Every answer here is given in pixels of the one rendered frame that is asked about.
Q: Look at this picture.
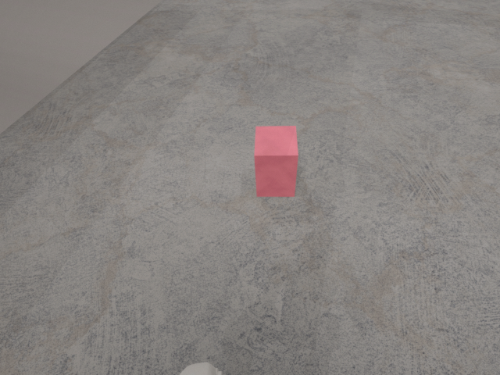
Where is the carton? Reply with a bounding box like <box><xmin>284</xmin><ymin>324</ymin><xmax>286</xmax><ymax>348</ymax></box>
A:
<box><xmin>254</xmin><ymin>126</ymin><xmax>298</xmax><ymax>197</ymax></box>

